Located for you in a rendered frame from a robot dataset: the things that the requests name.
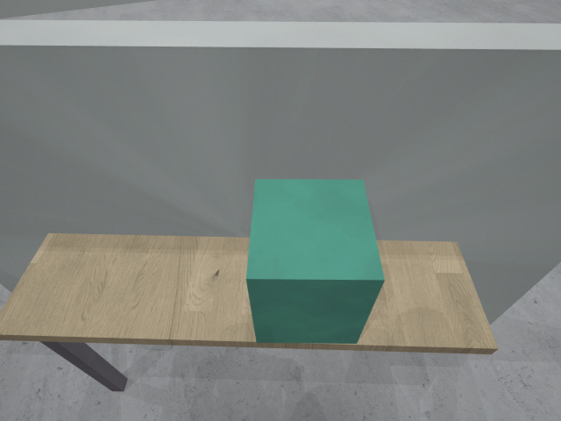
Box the table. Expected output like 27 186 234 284
0 233 499 391

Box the carton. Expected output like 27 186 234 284
246 179 385 344

